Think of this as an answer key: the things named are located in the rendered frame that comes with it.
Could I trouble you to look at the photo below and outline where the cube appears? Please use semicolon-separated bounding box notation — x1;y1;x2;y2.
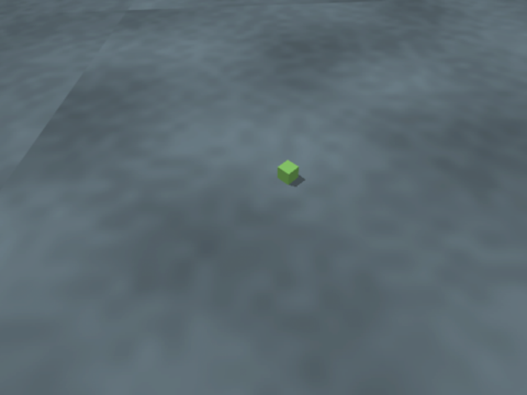
277;160;299;184

